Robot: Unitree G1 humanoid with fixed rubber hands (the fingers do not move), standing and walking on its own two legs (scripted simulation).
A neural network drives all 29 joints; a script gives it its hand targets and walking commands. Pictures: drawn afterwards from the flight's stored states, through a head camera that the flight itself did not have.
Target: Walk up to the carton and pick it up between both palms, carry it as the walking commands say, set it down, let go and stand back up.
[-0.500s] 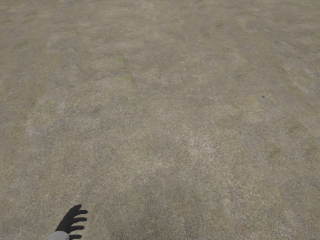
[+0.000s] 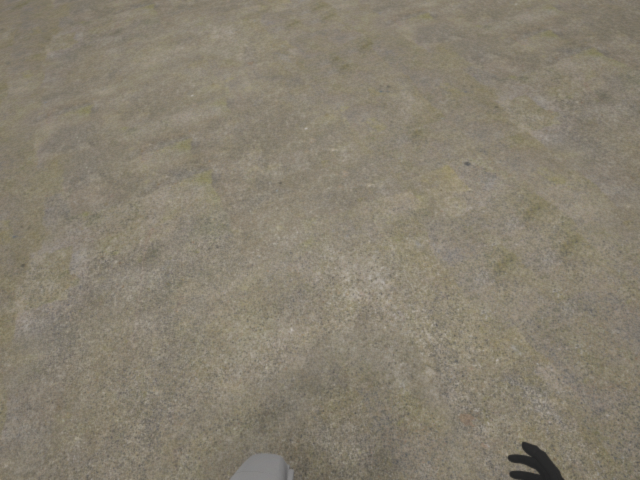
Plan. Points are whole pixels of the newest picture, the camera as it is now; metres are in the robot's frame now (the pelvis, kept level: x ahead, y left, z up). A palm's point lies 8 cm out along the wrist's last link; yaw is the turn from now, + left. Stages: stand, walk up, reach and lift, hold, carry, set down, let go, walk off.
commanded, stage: walk up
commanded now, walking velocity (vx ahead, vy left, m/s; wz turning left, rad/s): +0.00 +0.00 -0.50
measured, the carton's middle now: out of the picture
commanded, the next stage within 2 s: none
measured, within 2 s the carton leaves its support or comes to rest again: neither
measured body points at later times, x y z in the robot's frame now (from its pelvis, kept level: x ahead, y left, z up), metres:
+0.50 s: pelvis -0.03 +0.08 +0.00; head +0.00 +0.09 +0.44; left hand +0.12 +0.32 -0.15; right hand -0.01 -0.21 -0.12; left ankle -0.02 +0.17 -0.75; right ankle -0.07 -0.07 -0.68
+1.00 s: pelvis -0.03 +0.05 -0.01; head -0.01 +0.02 +0.44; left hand +0.18 +0.24 -0.13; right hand -0.06 -0.24 -0.15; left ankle +0.05 +0.18 -0.70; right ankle -0.09 -0.05 -0.75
